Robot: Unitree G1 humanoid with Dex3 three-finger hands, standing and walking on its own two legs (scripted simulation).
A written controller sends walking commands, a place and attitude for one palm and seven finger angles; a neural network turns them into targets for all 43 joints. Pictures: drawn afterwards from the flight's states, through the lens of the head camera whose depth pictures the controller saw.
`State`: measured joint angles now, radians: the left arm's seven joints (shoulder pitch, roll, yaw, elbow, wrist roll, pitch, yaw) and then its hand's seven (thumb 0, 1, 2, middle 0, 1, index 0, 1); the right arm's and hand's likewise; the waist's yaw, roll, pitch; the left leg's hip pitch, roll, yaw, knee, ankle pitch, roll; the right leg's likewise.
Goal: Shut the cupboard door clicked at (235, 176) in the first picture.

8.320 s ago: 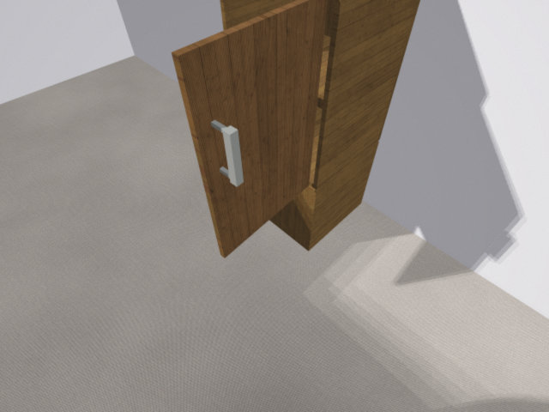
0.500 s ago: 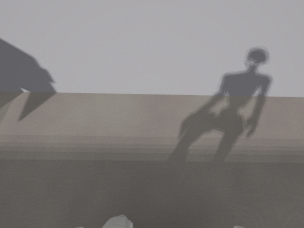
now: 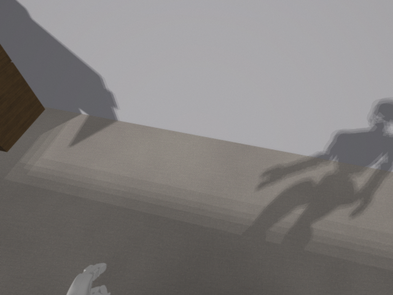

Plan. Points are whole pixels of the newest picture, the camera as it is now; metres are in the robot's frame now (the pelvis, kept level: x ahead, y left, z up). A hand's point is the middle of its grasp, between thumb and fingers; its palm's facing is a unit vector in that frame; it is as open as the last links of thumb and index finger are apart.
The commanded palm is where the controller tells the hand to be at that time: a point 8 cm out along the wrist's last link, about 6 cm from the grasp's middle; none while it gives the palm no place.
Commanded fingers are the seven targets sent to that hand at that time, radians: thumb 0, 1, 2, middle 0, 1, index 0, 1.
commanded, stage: walk to a spot facing it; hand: left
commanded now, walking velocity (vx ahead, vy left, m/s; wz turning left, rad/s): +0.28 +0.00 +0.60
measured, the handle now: out of the picture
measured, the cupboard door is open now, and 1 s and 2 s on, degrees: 93 93 93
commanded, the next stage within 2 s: turn to face it in 1.82 s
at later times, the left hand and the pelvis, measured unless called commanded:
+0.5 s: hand out of the picture +0.00 +0.20 -0.19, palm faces +0.41 -0.89 -0.20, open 7.4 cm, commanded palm none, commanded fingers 0.00 0.90 0.90 -0.20 -0.30 -0.20 -0.30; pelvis +0.15 +0.05 -0.03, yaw +22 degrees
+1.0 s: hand (94, 184) +0.42 +0.31 -0.15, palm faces +0.42 -0.89 -0.19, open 7.4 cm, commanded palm none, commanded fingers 0.00 0.90 0.90 -0.20 -0.30 -0.20 -0.30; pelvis +0.37 +0.09 -0.01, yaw +30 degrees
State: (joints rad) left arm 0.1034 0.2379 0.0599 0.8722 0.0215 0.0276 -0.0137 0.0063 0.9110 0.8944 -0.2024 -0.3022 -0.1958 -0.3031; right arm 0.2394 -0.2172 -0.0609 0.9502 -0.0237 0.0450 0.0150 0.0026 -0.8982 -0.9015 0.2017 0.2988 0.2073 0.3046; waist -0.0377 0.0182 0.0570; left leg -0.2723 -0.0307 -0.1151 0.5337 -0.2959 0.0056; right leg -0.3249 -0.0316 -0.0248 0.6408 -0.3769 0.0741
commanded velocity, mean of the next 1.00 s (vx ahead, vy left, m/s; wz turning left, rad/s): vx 0.34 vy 0.00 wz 0.43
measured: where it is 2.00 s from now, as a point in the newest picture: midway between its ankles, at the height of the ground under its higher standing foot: (137, 197)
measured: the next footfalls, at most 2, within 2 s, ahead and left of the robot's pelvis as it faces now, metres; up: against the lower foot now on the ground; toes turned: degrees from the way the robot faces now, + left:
right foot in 0.02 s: +0.04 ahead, -0.14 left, +0.00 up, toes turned -1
left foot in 0.46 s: +0.22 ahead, +0.16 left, +0.00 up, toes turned +28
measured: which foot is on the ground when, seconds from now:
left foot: down 0.00-0.02, up 0.04-0.44, down 0.46-0.96, up 0.98-1.00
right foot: up 0.00-0.00, down 0.02-0.46, up 0.48-0.92, down 0.94-1.00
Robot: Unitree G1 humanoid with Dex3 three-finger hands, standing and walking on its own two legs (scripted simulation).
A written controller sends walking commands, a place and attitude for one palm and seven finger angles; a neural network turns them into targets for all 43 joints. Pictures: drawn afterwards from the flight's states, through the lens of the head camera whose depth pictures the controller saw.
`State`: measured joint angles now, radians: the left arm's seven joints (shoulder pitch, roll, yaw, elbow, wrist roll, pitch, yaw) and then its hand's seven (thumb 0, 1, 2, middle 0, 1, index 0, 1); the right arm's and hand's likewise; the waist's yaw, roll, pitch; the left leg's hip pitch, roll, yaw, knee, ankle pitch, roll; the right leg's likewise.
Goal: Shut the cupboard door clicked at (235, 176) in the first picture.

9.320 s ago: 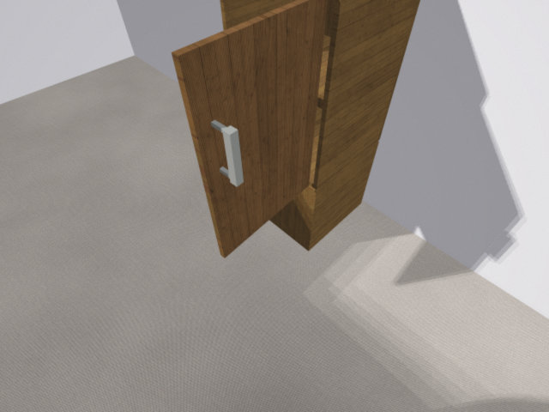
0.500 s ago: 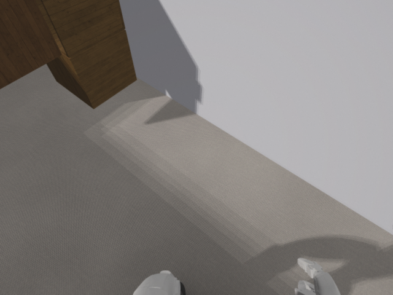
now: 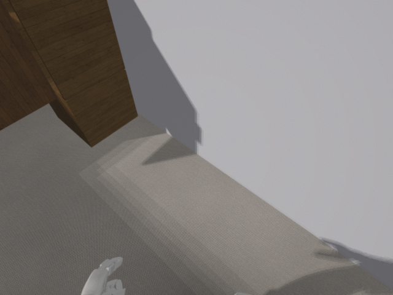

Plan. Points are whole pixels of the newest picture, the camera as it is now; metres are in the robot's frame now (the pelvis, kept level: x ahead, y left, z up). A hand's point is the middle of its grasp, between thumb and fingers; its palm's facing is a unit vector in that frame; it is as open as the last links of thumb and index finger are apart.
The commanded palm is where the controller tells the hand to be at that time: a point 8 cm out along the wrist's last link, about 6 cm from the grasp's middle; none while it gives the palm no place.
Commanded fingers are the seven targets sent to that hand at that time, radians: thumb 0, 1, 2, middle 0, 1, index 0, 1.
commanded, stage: walk to a spot facing it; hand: left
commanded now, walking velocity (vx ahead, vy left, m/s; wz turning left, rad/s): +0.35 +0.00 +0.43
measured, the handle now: out of the picture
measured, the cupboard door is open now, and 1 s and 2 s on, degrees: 93 93 93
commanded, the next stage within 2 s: turn to face it in 0.82 s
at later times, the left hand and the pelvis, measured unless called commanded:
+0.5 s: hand out of the picture +0.09 +0.22 -0.18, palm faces +0.29 -0.95 -0.14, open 7.4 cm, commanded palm none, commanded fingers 0.00 0.90 0.90 -0.20 -0.30 -0.20 -0.30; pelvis +0.20 +0.07 -0.01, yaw +13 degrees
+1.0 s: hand (108, 165) +0.51 +0.28 -0.15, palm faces +0.13 -0.97 -0.19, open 7.4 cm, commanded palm none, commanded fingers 0.00 0.90 0.90 -0.20 -0.30 -0.20 -0.30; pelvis +0.42 +0.08 +0.00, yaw +12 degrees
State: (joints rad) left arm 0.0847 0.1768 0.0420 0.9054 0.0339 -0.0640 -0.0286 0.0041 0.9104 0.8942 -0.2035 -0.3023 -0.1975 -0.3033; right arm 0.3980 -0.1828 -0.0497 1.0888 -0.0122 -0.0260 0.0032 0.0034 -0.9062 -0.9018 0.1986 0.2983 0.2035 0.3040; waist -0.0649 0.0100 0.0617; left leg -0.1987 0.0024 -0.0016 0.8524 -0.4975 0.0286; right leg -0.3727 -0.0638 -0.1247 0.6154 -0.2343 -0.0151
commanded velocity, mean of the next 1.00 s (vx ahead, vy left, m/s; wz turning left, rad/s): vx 0.30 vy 0.00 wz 0.16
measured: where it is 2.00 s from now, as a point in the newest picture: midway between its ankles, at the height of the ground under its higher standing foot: (178, 225)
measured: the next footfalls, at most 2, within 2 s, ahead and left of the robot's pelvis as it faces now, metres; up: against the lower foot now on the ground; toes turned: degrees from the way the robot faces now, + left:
left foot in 0.42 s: +0.29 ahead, +0.16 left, +0.00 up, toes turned +20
right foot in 1.00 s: +0.56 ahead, +0.00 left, +0.00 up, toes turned +6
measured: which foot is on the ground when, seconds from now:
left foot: up 0.00-0.40, down 0.42-1.00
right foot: down 0.00-0.42, up 0.44-0.98, down 1.00-1.00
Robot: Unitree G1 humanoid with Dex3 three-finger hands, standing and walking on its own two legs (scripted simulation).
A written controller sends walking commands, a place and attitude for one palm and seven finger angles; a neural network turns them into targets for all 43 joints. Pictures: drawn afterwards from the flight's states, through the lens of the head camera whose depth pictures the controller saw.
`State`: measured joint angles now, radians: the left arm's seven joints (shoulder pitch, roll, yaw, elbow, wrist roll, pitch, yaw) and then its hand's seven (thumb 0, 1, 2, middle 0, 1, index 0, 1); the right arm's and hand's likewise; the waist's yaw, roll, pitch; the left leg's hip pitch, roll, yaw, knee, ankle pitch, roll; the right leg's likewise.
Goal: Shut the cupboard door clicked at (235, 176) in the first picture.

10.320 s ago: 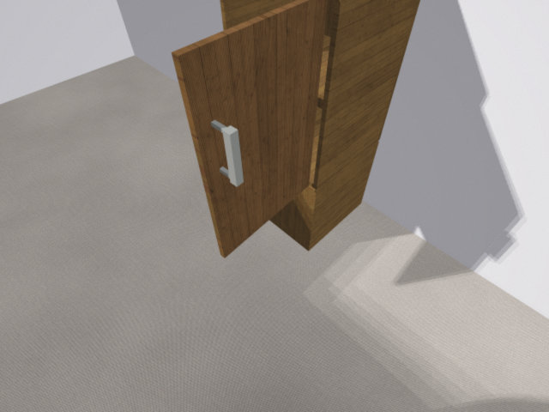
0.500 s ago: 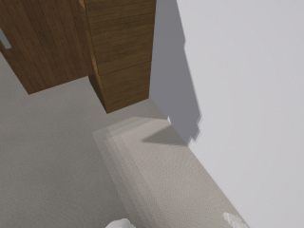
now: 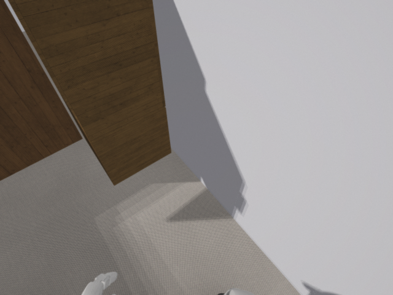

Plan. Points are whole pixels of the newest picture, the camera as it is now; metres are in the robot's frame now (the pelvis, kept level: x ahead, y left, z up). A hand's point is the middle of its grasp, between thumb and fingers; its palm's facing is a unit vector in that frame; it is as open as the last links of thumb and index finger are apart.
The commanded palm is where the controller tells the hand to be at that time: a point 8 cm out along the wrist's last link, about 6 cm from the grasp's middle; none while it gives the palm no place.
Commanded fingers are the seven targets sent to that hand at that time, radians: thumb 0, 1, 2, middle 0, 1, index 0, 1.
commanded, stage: turn to face it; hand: left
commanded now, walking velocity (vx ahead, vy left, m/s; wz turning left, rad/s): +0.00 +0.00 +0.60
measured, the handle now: out of the picture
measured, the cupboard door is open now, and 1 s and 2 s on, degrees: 93 93 93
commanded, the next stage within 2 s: take the last steps up to it in 1.04 s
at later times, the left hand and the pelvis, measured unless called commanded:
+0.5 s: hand out of the picture +0.09 +0.24 -0.19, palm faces +0.31 -0.93 -0.19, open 7.3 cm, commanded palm none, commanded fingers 0.00 0.90 0.90 -0.20 -0.30 -0.20 -0.30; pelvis +0.09 +0.03 +0.00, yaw +15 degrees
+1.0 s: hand out of the picture +0.13 +0.20 -0.14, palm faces +0.44 -0.85 -0.28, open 7.4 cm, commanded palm none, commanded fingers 0.00 0.90 0.90 -0.20 -0.30 -0.20 -0.30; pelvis +0.13 -0.02 +0.01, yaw +28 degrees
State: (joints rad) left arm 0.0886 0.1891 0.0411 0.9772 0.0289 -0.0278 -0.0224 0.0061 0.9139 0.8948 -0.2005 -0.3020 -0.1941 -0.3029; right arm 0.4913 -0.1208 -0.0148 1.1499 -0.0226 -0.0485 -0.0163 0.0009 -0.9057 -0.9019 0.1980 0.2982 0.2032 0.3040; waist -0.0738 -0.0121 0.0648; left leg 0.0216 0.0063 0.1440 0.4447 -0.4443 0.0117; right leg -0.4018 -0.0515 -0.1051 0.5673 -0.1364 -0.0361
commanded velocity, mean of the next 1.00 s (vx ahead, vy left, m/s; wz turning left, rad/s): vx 0.00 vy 0.00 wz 0.49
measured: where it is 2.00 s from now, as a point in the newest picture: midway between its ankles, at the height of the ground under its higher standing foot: (171, 288)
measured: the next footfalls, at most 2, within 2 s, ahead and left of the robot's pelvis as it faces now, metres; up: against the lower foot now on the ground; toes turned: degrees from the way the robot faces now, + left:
left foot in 0.42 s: +0.13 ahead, +0.13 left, +0.00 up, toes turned +21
right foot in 0.94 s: +0.21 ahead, -0.10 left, +0.00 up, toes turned +24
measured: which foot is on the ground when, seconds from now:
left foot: down 0.00-0.00, up 0.02-0.40, down 0.42-0.92, up 0.94-1.00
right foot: down 0.00-0.42, up 0.44-0.92, down 0.94-1.00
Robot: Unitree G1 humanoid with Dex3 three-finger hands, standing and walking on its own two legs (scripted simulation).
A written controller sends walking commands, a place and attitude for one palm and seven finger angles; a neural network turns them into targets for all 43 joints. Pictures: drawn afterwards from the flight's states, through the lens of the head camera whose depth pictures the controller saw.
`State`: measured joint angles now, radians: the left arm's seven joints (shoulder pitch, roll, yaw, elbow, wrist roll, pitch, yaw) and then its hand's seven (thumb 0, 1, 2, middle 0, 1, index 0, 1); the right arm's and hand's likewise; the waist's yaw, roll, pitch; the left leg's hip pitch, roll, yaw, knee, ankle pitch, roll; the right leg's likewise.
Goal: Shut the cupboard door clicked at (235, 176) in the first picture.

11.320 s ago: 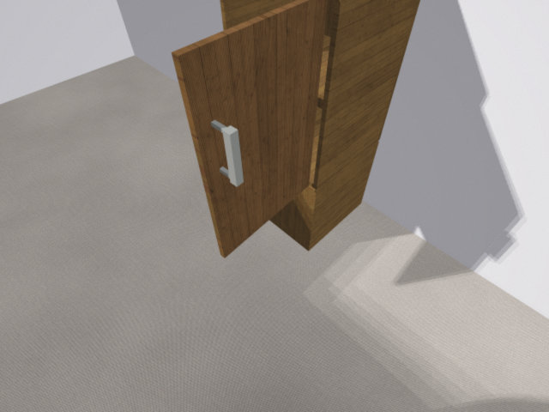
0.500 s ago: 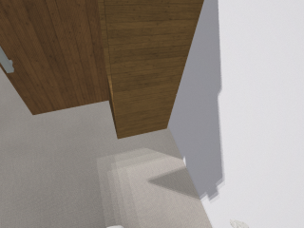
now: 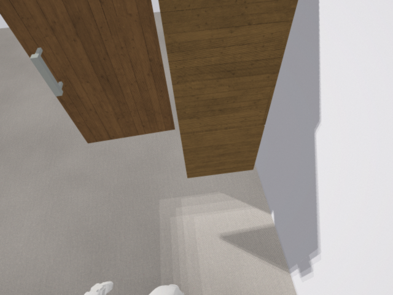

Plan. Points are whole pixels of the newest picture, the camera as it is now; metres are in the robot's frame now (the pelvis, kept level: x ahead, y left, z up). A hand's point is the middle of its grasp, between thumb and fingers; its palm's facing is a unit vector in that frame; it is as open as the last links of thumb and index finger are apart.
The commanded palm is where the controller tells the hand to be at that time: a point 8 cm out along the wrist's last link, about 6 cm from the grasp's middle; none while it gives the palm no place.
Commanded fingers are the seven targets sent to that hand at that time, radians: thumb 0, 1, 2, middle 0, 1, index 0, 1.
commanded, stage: turn to face it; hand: left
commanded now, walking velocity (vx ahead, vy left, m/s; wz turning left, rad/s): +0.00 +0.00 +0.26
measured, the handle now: (49, 72) +0.71 +0.49 +0.04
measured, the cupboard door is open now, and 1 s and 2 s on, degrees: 93 93 93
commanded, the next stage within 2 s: take the last steps up to it in 0.04 s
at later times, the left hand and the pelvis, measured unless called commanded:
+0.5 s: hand out of the picture -0.01 +0.24 -0.17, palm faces +0.20 -0.96 -0.21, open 7.4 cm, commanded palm none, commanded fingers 0.00 0.90 0.90 -0.20 -0.30 -0.20 -0.30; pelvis +0.02 +0.04 +0.01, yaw +8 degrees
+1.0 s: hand (117, 251) +0.23 +0.22 -0.15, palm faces +0.22 -0.95 -0.21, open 7.2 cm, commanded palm none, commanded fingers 0.00 0.90 0.90 -0.20 -0.30 -0.20 -0.30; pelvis +0.17 +0.03 +0.01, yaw +10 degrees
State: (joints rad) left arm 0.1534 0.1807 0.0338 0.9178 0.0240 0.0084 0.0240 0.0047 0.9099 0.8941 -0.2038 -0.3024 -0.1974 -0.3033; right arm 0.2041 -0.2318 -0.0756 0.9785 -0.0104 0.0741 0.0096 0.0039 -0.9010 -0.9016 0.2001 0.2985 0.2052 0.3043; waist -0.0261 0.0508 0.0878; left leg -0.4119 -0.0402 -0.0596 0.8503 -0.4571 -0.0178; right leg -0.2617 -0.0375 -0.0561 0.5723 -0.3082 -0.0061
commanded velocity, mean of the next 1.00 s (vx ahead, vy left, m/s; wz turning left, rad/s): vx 0.24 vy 0.08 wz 0.09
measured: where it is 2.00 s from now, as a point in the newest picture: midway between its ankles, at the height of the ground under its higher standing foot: (199, 286)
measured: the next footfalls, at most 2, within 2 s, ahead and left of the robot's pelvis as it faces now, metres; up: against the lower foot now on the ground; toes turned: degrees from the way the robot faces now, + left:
left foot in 0.36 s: +0.02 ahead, +0.12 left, +0.00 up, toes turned +12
right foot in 0.82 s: +0.25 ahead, -0.05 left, +0.00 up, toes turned +1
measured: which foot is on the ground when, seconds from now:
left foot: up 0.00-0.34, down 0.36-0.84, up 0.86-1.00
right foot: down 0.00-0.36, up 0.38-0.80, down 0.82-1.00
